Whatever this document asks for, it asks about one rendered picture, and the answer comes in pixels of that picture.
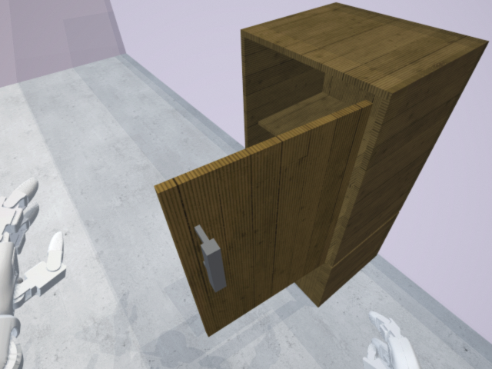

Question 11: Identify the handle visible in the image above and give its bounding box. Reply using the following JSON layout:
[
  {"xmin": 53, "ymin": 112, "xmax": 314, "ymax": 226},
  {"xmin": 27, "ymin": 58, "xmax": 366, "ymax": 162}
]
[{"xmin": 194, "ymin": 225, "xmax": 227, "ymax": 293}]

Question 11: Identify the robot left hand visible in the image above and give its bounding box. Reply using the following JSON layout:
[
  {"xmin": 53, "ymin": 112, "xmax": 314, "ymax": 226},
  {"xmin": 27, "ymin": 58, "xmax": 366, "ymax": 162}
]
[{"xmin": 0, "ymin": 178, "xmax": 66, "ymax": 316}]

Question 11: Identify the cupboard door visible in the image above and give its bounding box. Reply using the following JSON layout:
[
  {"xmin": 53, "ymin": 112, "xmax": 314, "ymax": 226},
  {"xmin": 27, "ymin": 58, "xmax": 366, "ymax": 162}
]
[{"xmin": 154, "ymin": 100, "xmax": 373, "ymax": 337}]

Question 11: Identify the robot right hand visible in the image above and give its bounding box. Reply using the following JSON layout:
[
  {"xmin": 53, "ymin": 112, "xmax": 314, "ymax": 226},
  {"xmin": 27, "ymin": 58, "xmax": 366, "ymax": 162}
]
[{"xmin": 363, "ymin": 311, "xmax": 422, "ymax": 369}]

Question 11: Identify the robot left forearm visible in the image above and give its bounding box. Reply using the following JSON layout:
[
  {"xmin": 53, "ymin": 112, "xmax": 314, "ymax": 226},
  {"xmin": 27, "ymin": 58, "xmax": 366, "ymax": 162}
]
[{"xmin": 0, "ymin": 314, "xmax": 24, "ymax": 369}]

